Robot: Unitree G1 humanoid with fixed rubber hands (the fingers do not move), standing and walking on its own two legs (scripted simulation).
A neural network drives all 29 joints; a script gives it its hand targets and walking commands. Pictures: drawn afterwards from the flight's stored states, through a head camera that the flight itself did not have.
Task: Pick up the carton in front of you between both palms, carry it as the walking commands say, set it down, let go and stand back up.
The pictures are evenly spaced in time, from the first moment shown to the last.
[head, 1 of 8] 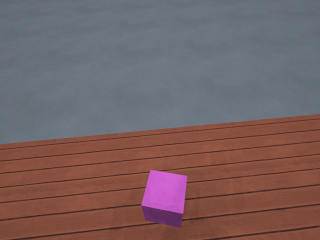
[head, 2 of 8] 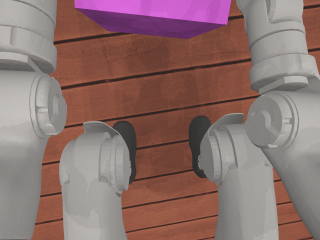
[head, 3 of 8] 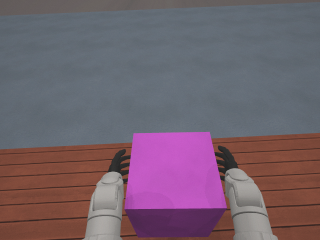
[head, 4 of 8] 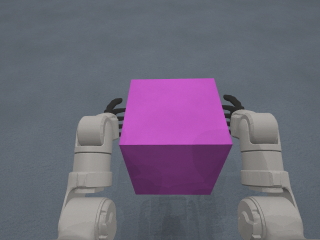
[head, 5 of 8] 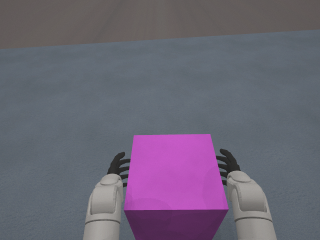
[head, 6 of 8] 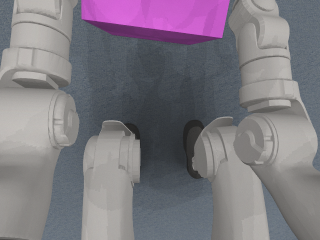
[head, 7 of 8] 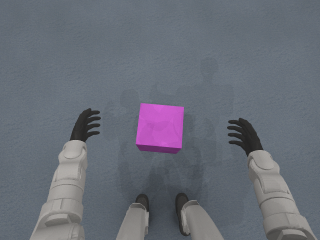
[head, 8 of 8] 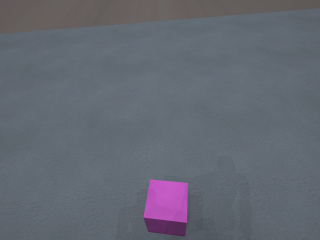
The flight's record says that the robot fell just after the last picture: no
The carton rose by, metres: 0.68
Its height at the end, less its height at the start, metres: -0.14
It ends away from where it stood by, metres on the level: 2.56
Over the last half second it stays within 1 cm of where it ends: yes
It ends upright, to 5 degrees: yes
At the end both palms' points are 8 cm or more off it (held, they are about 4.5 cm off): yes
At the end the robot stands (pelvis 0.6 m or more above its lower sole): yes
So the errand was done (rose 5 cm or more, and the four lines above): yes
